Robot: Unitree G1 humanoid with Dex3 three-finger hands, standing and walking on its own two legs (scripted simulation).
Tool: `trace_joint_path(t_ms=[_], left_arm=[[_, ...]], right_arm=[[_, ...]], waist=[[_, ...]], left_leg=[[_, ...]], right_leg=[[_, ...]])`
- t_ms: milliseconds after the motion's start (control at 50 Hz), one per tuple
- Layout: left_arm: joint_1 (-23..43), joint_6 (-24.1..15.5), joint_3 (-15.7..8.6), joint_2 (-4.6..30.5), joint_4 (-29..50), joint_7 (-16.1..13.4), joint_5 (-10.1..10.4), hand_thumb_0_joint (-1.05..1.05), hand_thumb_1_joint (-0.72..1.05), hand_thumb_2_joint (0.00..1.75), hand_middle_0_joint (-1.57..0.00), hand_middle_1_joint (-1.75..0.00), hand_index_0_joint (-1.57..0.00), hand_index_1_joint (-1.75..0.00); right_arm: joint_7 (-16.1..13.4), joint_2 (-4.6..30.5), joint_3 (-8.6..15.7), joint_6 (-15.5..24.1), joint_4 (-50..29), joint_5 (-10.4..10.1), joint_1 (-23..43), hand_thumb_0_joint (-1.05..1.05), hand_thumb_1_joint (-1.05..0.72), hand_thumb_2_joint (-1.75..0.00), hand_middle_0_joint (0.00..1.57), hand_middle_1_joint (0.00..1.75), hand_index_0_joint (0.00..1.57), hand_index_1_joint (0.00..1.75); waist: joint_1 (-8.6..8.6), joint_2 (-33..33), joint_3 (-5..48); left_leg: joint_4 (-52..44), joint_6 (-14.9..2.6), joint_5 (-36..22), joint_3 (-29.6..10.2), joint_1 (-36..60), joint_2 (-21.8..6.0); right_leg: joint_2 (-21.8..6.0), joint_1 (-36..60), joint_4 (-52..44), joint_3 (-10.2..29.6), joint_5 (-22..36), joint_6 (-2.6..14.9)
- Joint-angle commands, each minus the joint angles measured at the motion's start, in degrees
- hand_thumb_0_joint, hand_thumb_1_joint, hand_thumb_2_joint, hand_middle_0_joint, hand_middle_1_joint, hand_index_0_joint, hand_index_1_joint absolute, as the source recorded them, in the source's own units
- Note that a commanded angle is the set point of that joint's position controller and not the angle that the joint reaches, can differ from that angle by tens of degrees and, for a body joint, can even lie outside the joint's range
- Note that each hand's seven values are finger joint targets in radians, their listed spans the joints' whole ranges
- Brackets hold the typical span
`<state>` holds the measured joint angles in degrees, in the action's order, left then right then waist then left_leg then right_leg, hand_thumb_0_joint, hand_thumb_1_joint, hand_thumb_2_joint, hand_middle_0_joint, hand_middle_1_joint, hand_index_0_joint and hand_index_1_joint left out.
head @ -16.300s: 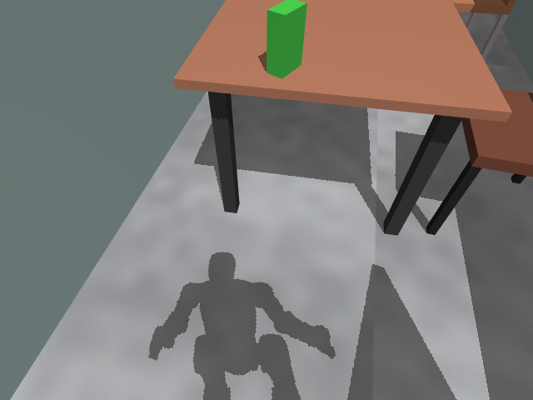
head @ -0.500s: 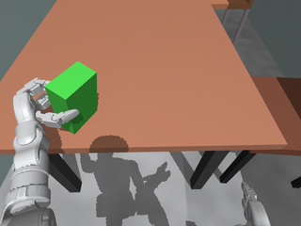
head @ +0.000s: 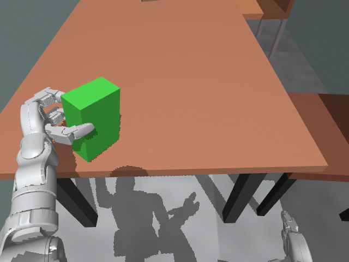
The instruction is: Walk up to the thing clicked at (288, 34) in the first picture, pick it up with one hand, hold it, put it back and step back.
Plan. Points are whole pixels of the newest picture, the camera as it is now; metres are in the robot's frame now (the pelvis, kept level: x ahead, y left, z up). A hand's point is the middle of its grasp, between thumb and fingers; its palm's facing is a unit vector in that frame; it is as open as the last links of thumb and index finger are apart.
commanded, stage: settle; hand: left
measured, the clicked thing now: (94, 121) +0.43 +0.19 +0.09
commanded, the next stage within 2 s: lift in 0.30 s
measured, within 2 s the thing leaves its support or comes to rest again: neither
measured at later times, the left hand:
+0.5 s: hand (59, 105) +0.41 +0.24 +0.16, palm faces +0.32 -0.95 -0.02, open 9.9 cm
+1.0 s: hand (50, 82) +0.39 +0.22 +0.24, palm faces +0.30 -0.96 +0.00, open 9.9 cm
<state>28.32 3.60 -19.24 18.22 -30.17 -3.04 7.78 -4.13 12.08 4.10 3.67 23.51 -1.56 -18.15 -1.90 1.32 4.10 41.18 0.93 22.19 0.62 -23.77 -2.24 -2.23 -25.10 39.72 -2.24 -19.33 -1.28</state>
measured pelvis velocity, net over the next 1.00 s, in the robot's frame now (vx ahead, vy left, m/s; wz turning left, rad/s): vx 0.00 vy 0.01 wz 0.01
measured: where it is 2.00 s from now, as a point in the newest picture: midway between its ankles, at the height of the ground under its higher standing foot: outside the picture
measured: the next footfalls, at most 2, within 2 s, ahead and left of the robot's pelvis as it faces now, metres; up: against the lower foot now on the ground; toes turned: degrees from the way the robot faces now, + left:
none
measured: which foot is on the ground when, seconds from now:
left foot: down 0.00-1.00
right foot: down 0.00-1.00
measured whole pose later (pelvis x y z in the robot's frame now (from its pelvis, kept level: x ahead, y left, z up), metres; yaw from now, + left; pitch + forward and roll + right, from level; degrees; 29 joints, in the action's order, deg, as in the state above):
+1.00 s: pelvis +0.00 +0.01 +0.02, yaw +1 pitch +0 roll -1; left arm 31.4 22.9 -18.1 16.9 -14.6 -4.2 9.7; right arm -3.8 12.4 6.0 11.9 33.5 -2.0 -15.8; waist 0.1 3.7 4.1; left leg 32.5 0.4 18.3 0.6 -14.4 -1.5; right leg -2.7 -15.3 30.5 -2.6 -15.3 -1.7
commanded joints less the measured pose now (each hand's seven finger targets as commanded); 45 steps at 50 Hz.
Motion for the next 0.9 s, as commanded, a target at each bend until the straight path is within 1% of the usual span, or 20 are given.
trace_joint_path(t_ms=[0, 40, 100, 140, 180, 320, 340, 400, 460, 480, 500, 580, 640, 660, 700, 720, 740, 800, 860, 880], left_arm=[[31.37, -5.41, -4.14, 15.77, 17.41, -0.24, 1.73, 0.0, -0.15, 1.22, -1.26, -1.38, -1.27, -1.41], [33.43, -5.1, -2.32, 14.67, 18.64, -0.11, 1.5, 0.0, -0.13, 1.22, -1.25, -1.37, -1.26, -1.39], [32.78, -3.96, -3.43, 15.96, 16.23, -0.14, 1.53, 0.0, -0.1, 1.23, -1.25, -1.37, -1.26, -1.39], [34.09, -3.75, -2.24, 15.26, 17.11, 0.07, 1.58, 0.0, -0.09, 1.22, -1.23, -1.36, -1.24, -1.38], [34.51, -3.39, -3.62, 16.71, 16.42, -0.18, 1.7, 0.0, -0.07, 1.22, -1.22, -1.35, -1.23, -1.37], [37.11, -2.97, -2.23, 16.15, 16.47, -0.74, 1.34, 0.0, -0.09, 1.21, -1.2, -1.33, -1.22, -1.35], [37.38, -2.88, -2.36, 16.08, 16.29, -0.71, 1.54, 0.0, -0.1, 1.21, -1.2, -1.34, -1.22, -1.35], [38.33, -2.61, -2.32, 16.03, 16.57, -0.63, 1.83, 0.0, -0.06, 1.17, -1.23, -1.34, -1.26, -1.34], [37.49, -2.32, -3.43, 17.46, 17.04, -0.8, 1.94, 0.0, -0.08, 1.19, -1.26, -1.37, -1.29, -1.37], [37.47, -2.14, -2.5, 16.27, 17.82, -0.75, 1.75, 0.0, -0.09, 1.18, -1.25, -1.36, -1.28, -1.37], [37.23, -1.99, -2.59, 16.15, 17.85, -0.69, 1.53, 0.0, -0.11, 1.18, -1.25, -1.37, -1.29, -1.37], [37.15, -0.91, -2.97, 16.38, 20.56, -0.7, 1.96, 0.0, -0.14, 1.19, -1.28, -1.39, -1.31, -1.4], [36.23, 0.86, -2.39, 14.92, 22.48, -0.85, 2.08, 0.0, -0.14, 1.19, -1.27, -1.39, -1.3, -1.39], [36.56, 1.46, -2.0, 14.33, 24.46, -0.88, 2.12, 0.0, -0.11, 1.19, -1.27, -1.38, -1.3, -1.39], [36.64, 3.11, -2.01, 14.49, 26.36, -1.08, 1.98, 0.0, -0.14, 1.2, -1.27, -1.4, -1.3, -1.4], [36.81, 3.73, -2.31, 14.23, 27.93, -1.21, 2.16, 0.0, -0.13, 1.2, -1.27, -1.4, -1.3, -1.4], [35.49, 4.73, -2.71, 14.05, 28.27, -1.3, 2.32, 0.0, -0.14, 1.19, -1.27, -1.39, -1.3, -1.39], [35.36, 7.74, -3.16, 14.21, 30.71, -1.13, 2.72, 0.0, -0.1, 1.22, -1.28, -1.41, -1.32, -1.41], [35.65, 10.87, -2.69, 12.99, 31.95, -1.24, 2.74, 0.0, -0.11, 1.25, -1.3, -1.44, -1.33, -1.45], [34.53, 12.02, -2.57, 12.45, 32.0, -1.27, 2.81, 0.0, -0.1, 1.26, -1.3, -1.44, -1.33, -1.45]], right_arm=[[-0.82, 6.86, 2.83, 4.03, -6.95, -0.01, 3.05, 0.0, 0.5, -0.06, 0.05, 0.05, 0.05, 0.05], [-0.81, 6.9, 2.79, 4.45, -8.01, -0.04, 4.23, 0.0, 0.5, -0.06, 0.05, 0.05, 0.05, 0.05], [-0.84, 7.53, 3.09, 5.34, -6.92, -0.12, 4.66, 0.0, 0.51, -0.06, 0.05, 0.05, 0.05, 0.05], [-0.91, 6.62, 2.32, 5.73, -5.87, -0.26, 5.51, 0.0, 0.51, -0.06, 0.05, 0.05, 0.05, 0.05], [-1.19, 8.72, 3.81, 6.31, -5.41, -0.16, 5.39, 0.0, 0.51, -0.06, 0.05, 0.05, 0.05, 0.05], [-0.85, 6.97, 2.35, 7.89, -3.52, -0.38, 6.98, 0.0, 0.52, -0.06, 0.05, 0.05, 0.05, 0.05], [-0.99, 7.6, 2.83, 8.04, -3.42, -0.33, 5.95, 0.0, 0.52, -0.06, 0.05, 0.05, 0.05, 0.05], [-1.0, 6.77, 2.09, 8.48, -1.14, -0.24, 5.19, 0.0, 0.52, -0.05, 0.05, 0.05, 0.05, 0.05], [-1.18, 10.22, 4.86, 8.96, -3.03, -0.3, 6.1, 0.0, 0.51, -0.05, 0.05, 0.05, 0.05, 0.05], [-1.0, 8.98, 4.02, 9.03, -2.65, -0.35, 6.06, 0.0, 0.51, -0.05, 0.05, 0.05, 0.05, 0.05], [-0.86, 7.38, 2.75, 9.16, -2.98, -0.34, 7.04, 0.0, 0.51, -0.05, 0.05, 0.05, 0.05, 0.05], [-0.89, 8.88, 4.23, 9.68, -2.58, -0.38, 6.67, 0.0, 0.5, -0.05, 0.05, 0.05, 0.05, 0.05], [-0.77, 7.97, 3.94, 10.07, -0.78, -0.32, 6.02, 0.0, 0.5, -0.05, 0.05, 0.05, 0.05, 0.05], [-0.44, 5.74, 2.14, 10.28, -0.74, -0.44, 6.9, 0.0, 0.51, -0.05, 0.05, 0.05, 0.05, 0.05], [-0.69, 8.63, 4.55, 10.73, -2.55, -0.33, 7.61, 0.0, 0.51, -0.05, 0.05, 0.05, 0.05, 0.05], [-0.42, 6.28, 2.66, 10.83, -1.73, -0.37, 7.91, 0.0, 0.51, -0.05, 0.05, 0.05, 0.05, 0.05], [-0.69, 8.26, 4.65, 10.83, -0.54, -0.25, 7.2, 0.0, 0.5, -0.05, 0.05, 0.05, 0.05, 0.05], [-0.6, 7.49, 4.18, 11.17, 0.56, -0.29, 6.99, 0.0, 0.51, -0.05, 0.05, 0.05, 0.05, 0.05], [-0.62, 8.72, 5.4, 11.4, -1.22, -0.27, 8.15, 0.0, 0.51, -0.05, 0.05, 0.05, 0.05, 0.05], [-0.39, 7.18, 3.95, 11.47, -0.85, -0.38, 8.62, 0.0, 0.51, -0.05, 0.05, 0.05, 0.05, 0.05]], waist=[[0.57, 2.31, 18.07], [0.0, 3.67, 19.02], [0.06, 2.41, 18.13], [-0.02, 2.73, 17.34], [0.13, 1.94, 19.01], [0.55, 4.24, 18.08], [-0.36, 2.5, 18.39], [-0.01, 4.01, 20.21], [-0.14, 3.88, 21.54], [0.16, 4.32, 21.31], [0.61, 4.3, 21.03], [0.46, 3.52, 20.47], [0.89, 4.96, 19.23], [1.54, 5.71, 18.45], [0.54, 3.48, 19.62], [1.68, 4.03, 19.97], [0.99, 3.78, 20.07], [1.74, 2.94, 17.54], [0.87, 1.54, 18.52], [1.66, 0.52, 16.76]], left_leg=[[-6.07, -0.79, -18.06, 1.0, 7.02, 1.7], [-6.77, -0.5, -17.71, 0.72, 8.41, 1.35], [-7.32, -0.84, -16.29, 0.85, 7.41, 1.61], [-7.62, -1.02, -15.19, 1.17, 7.73, 1.9], [-7.83, -0.88, -17.0, 0.76, 8.59, 1.52], [-9.37, -0.41, -15.04, 0.36, 9.57, 1.34], [-9.43, -0.63, -14.9, 0.37, 9.89, 1.3], [-8.82, -0.36, -19.76, 0.35, 11.58, 1.13], [-8.69, -0.19, -23.49, 0.37, 12.23, 1.15], [-8.55, -0.17, -24.39, 0.46, 13.0, 1.17], [-8.73, -0.11, -24.87, 0.34, 12.91, 1.12], [-9.8, -0.31, -22.99, 0.37, 12.97, 1.14], [-10.5, 0.09, -24.4, 0.29, 13.61, 0.97], [-10.39, -0.09, -24.36, 0.64, 13.11, 1.31], [-10.6, -0.36, -25.02, 0.59, 14.79, 1.27], [-10.64, -0.37, -25.34, 0.62, 14.17, 1.37], [-10.69, -0.22, -26.61, 0.52, 15.45, 1.21], [-11.45, -0.4, -25.51, 0.63, 14.48, 1.43], [-11.9, -0.71, -24.42, 0.74, 15.99, 1.66], [-12.15, -0.93, -23.33, 0.89, 15.07, 1.97]], right_leg=[[1.54, 8.46, -4.97, -0.94, 16.51, 1.09], [1.72, 7.94, -5.49, -1.08, 15.68, 1.31], [1.62, 8.86, -6.46, -0.98, 14.94, 1.07], [1.36, 8.23, -7.24, -0.76, 13.97, 1.08], [1.6, 9.51, -6.98, -1.04, 15.36, 1.13], [1.96, 8.46, -8.18, -1.49, 13.03, 1.46], [1.95, 8.81, -8.43, -1.43, 13.18, 1.28], [1.93, 9.52, -7.98, -1.48, 16.91, 1.4], [1.9, 11.47, -8.02, -1.49, 20.08, 1.43], [1.9, 11.36, -7.88, -1.55, 20.65, 1.51], [1.99, 11.45, -7.98, -1.69, 20.64, 1.5], [1.95, 12.67, -9.08, -1.82, 19.62, 1.46], [2.1, 12.61, -9.51, -2.21, 19.95, 1.67], [1.91, 13.09, -9.57, -2.05, 20.3, 1.62], [2.04, 13.92, -10.03, -2.16, 21.4, 1.4], [1.88, 15.12, -10.0, -2.14, 21.56, 1.5], [2.0, 14.33, -10.09, -2.16, 22.3, 1.48], [1.96, 15.11, -10.85, -2.4, 21.81, 1.37], [1.79, 15.74, -11.69, -2.29, 21.37, 1.19], [1.77, 15.65, -11.99, -2.45, 20.65, 1.05]])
